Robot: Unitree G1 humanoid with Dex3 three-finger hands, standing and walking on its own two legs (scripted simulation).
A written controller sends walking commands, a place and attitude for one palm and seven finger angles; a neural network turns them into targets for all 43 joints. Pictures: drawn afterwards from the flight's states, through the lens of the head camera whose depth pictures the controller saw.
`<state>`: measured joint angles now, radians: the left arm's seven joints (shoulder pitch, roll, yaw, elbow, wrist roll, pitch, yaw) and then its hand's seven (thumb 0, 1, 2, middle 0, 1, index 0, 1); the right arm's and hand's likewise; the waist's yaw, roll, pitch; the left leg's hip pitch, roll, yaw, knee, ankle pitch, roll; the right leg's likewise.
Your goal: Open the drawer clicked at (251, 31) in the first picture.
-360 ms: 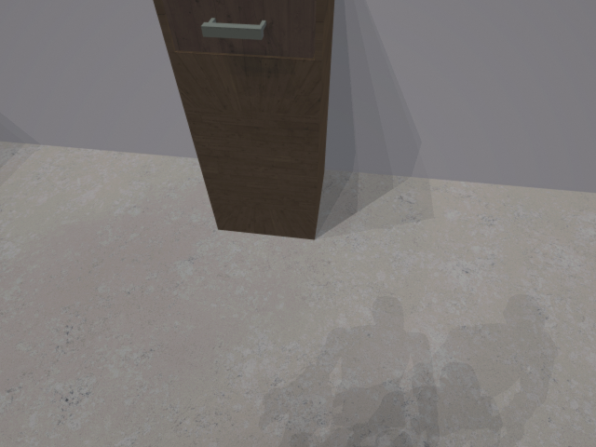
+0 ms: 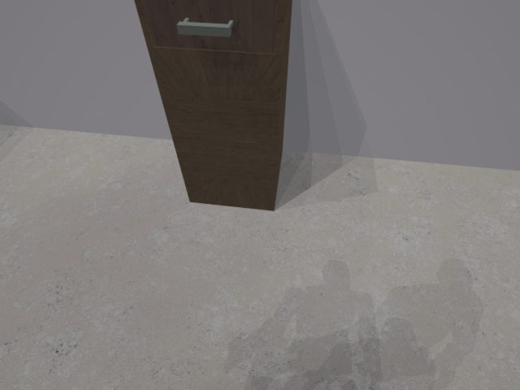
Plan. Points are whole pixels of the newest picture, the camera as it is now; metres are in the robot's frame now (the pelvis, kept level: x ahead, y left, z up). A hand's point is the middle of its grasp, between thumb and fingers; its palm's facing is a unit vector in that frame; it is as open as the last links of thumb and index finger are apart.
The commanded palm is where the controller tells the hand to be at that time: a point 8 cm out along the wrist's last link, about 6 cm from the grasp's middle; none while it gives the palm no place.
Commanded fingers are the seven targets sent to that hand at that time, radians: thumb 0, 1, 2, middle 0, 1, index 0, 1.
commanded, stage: look at it before walking up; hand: left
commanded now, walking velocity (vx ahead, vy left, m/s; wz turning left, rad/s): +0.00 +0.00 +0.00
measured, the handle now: (206, 25) +1.02 +0.21 +0.11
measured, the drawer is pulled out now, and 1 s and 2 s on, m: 0.00 0.00 0.00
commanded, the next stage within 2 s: take the last steps up to it in 0.48 s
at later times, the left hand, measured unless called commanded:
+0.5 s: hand out of the picture +0.04 +0.22 -0.17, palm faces +0.00 -0.97 -0.26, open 7.4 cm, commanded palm none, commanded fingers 0.00 0.90 0.90 -0.20 -0.30 -0.20 -0.30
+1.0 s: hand out of the picture +0.03 +0.20 -0.20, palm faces +0.01 -0.99 -0.14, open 7.4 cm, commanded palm none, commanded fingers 0.00 0.90 0.90 -0.20 -0.30 -0.20 -0.30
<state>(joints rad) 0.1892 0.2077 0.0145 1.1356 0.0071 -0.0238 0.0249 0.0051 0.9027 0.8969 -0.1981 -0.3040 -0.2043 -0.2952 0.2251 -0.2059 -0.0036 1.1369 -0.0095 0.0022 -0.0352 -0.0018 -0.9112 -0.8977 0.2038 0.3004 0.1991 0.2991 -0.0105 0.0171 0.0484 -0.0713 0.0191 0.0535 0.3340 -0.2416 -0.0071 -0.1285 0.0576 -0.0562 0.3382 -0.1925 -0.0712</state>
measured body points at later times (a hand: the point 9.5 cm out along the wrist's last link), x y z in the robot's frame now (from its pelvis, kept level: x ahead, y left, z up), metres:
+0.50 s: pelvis +0.00 +0.01 +0.00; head +0.01 +0.00 +0.45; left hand +0.04 +0.27 -0.15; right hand +0.01 -0.24 -0.16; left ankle -0.04 +0.12 -0.75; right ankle +0.00 -0.07 -0.75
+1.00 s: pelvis +0.06 +0.03 -0.01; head +0.08 +0.05 +0.43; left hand +0.03 +0.25 -0.18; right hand -0.02 -0.18 -0.16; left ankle -0.04 +0.12 -0.75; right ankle +0.00 -0.07 -0.70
